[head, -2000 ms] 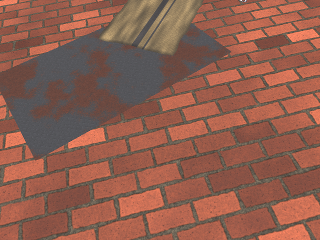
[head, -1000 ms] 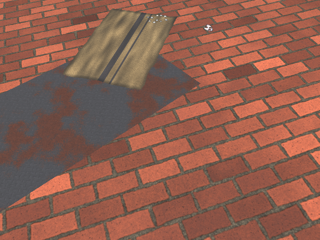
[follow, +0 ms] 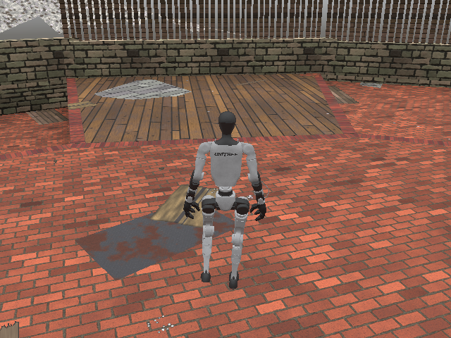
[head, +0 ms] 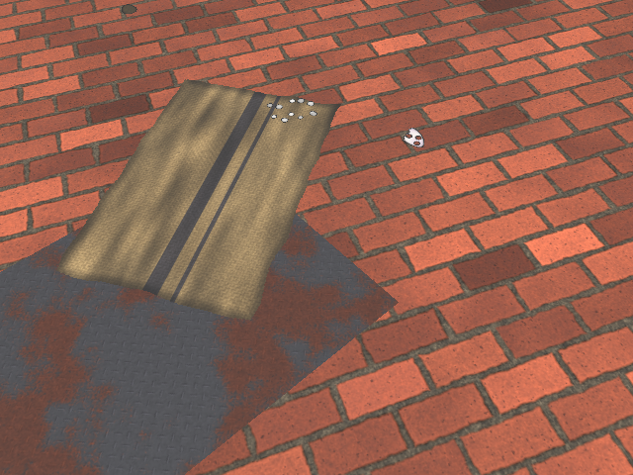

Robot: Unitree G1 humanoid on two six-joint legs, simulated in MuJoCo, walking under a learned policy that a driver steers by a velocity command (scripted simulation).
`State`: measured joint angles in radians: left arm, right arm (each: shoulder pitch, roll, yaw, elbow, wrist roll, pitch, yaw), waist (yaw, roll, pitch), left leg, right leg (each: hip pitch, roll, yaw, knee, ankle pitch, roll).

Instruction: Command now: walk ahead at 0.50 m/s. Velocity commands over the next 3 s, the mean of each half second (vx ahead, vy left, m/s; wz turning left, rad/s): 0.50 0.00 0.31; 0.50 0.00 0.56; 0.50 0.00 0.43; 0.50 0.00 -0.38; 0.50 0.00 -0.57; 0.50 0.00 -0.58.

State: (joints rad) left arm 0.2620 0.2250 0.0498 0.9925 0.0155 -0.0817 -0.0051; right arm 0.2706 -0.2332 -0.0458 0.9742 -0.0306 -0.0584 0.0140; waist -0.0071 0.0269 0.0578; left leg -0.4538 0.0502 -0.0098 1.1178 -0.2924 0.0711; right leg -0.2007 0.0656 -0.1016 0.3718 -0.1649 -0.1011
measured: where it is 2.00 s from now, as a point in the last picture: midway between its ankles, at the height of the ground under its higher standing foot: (179, 303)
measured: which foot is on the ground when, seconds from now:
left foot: up 0.00-0.34, down 0.36-0.92, up 0.94-1.00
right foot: down 0.00-0.36, up 0.38-0.90, down 0.92-1.00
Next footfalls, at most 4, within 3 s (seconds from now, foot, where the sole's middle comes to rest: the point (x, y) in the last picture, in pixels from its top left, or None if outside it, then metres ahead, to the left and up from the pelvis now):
0.36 left None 0.35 0.12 -0.78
0.92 right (311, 374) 0.71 0.06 -0.78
1.44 left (166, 353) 0.77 0.40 -0.78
1.98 right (181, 242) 1.11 0.42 -0.78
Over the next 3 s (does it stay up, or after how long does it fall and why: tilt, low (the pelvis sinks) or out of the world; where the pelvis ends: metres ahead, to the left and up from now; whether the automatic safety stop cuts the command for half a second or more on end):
stays up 1.46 0.54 -0.01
